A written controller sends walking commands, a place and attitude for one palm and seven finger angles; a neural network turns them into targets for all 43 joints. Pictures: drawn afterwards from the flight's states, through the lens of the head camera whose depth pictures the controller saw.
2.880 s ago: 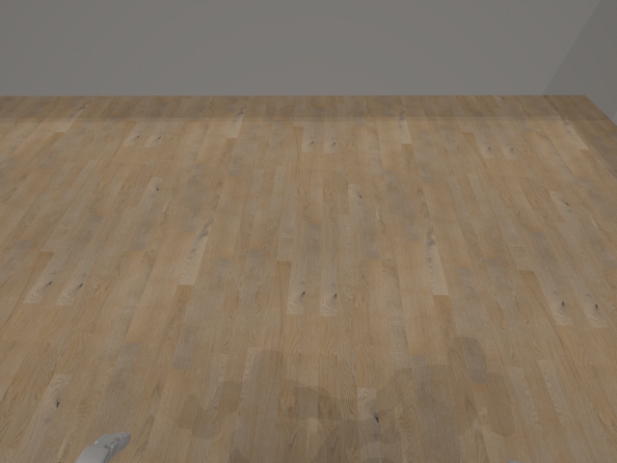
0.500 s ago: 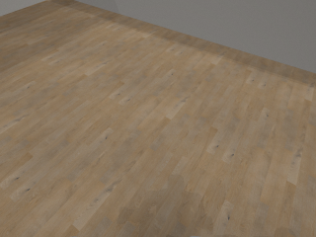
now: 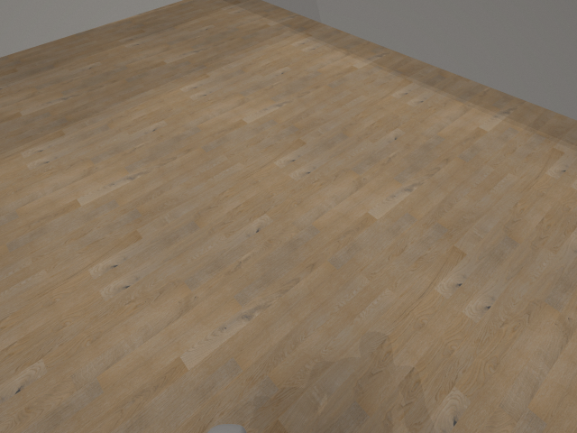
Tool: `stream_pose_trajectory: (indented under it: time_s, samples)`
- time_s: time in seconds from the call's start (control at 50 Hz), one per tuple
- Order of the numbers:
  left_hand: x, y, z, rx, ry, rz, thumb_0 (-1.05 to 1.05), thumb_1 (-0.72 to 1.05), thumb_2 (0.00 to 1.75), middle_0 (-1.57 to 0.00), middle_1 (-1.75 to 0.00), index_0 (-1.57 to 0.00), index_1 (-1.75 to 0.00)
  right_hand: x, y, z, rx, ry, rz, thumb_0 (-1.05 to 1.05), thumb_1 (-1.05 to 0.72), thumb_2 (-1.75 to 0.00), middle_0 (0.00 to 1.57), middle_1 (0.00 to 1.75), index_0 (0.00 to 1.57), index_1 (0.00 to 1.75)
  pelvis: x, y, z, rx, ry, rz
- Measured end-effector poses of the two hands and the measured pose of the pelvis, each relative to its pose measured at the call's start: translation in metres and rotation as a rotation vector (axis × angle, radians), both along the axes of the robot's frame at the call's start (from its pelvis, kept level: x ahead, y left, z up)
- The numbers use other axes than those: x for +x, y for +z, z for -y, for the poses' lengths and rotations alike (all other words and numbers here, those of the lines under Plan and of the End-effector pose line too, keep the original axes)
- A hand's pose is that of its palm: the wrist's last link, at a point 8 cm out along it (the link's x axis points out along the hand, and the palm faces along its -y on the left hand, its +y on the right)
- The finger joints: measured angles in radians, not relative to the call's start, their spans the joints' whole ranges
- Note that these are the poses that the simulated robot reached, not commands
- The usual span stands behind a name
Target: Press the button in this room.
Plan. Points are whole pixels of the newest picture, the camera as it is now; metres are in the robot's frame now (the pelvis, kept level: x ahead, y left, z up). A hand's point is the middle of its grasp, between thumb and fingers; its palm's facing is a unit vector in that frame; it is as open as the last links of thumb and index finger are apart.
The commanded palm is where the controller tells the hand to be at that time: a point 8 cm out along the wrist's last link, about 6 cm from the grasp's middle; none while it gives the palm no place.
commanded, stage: turn or walk to find it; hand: left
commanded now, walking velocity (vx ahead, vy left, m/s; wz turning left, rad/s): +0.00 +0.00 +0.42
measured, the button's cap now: out of the picture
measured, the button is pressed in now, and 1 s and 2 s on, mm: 0 0 0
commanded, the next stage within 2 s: none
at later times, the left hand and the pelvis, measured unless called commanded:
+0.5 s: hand out of the picture +0.01 +0.26 -0.16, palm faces +0.22 -0.94 -0.25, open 7.4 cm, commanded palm none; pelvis -0.03 +0.04 +0.00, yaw +11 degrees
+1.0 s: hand out of the picture -0.09 +0.19 -0.15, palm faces +0.44 -0.86 -0.26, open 7.3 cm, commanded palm none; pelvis -0.06 -0.01 +0.00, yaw +25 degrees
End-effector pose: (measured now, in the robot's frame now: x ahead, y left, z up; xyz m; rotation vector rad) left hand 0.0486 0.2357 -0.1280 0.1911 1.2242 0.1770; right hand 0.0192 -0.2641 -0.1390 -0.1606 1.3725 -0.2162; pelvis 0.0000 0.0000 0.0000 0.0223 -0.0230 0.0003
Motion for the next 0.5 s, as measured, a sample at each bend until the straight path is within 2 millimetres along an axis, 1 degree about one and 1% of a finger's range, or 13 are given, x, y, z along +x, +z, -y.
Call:
stream_pose_trajectory:
  time_s: [0.06, 0.14, 0.18, 0.22, 0.3, 0.36, 0.42, 0.5]
  samples:
    - [-0.027, -0.011, -0.017, -0.012, 0.049, -0.043, 0.0, 0.9, 0.9, -0.2, -0.3, -0.2, -0.3, 0.024, 0.003, -0.014, -0.016, 0.06, 0.04, 0.01, -0.91, -0.9, 0.19, 0.3, 0.2, 0.3, -0.005, -0.004, -0.012, -0.008, 0.028, -0.005]
    - [-0.061, -0.032, -0.046, -0.029, 0.118, -0.099, 0.0, 0.9, 0.9, -0.2, -0.3, -0.2, -0.3, 0.055, 0.007, -0.041, -0.043, 0.137, 0.129, 0.01, -0.91, -0.9, 0.19, 0.3, 0.2, 0.3, -0.012, -0.014, -0.032, -0.018, 0.066, -0.007]
    - [-0.072, -0.033, -0.057, -0.026, 0.137, -0.132, 0.0, 0.9, 0.9, -0.2, -0.3, -0.2, -0.3, 0.065, 0.013, -0.055, -0.042, 0.163, 0.166, 0.01, -0.91, -0.9, 0.19, 0.3, 0.2, 0.3, -0.015, -0.012, -0.038, -0.019, 0.065, -0.003]
    - [-0.078, -0.03, -0.066, -0.025, 0.153, -0.148, 0.0, 0.9, 0.9, -0.2, -0.3, -0.2, -0.3, 0.07, 0.02, -0.066, -0.042, 0.18, 0.188, 0.01, -0.91, -0.9, 0.2, 0.3, 0.2, 0.3, -0.016, -0.007, -0.043, -0.029, 0.076, -0.004]
    - [-0.078, -0.019, -0.077, -0.023, 0.175, -0.112, 0.01, 0.9, 0.9, -0.2, -0.3, -0.2, -0.3, 0.074, 0.026, -0.083, -0.029, 0.211, 0.201, 0.01, -0.91, -0.9, 0.2, 0.3, 0.2, 0.3, -0.02, 0.001, -0.05, -0.04, 0.106, -0.009]
    - [-0.073, -0.012, -0.081, -0.012, 0.187, -0.073, 0.0, 0.9, 0.9, -0.2, -0.3, -0.2, -0.3, 0.072, 0.025, -0.089, -0.013, 0.225, 0.2, 0.01, -0.91, -0.9, 0.2, 0.3, 0.2, 0.3, -0.023, 0.003, -0.052, -0.039, 0.13, -0.011]
    - [-0.066, -0.007, -0.08, -0.001, 0.195, -0.035, 0.0, 0.9, 0.9, -0.2, -0.3, -0.2, -0.3, 0.065, 0.02, -0.09, 0.002, 0.232, 0.184, 0.01, -0.91, -0.9, 0.2, 0.3, 0.2, 0.3, -0.026, 0.004, -0.05, -0.036, 0.155, -0.011]
    - [-0.054, 0.0, -0.072, 0.013, 0.196, 0.016, 0.0, 0.9, 0.9, -0.2, -0.3, -0.2, -0.3, 0.049, 0.011, -0.082, 0.02, 0.232, 0.145, 0.01, -0.91, -0.9, 0.2, 0.3, 0.2, 0.3, -0.032, 0.002, -0.042, -0.026, 0.188, -0.014]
